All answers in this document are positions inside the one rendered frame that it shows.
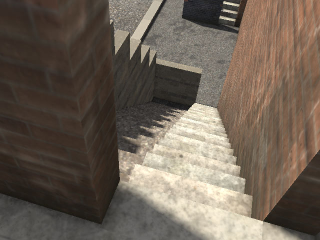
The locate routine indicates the stairs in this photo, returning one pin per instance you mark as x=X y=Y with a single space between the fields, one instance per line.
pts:
x=194 y=161
x=229 y=12

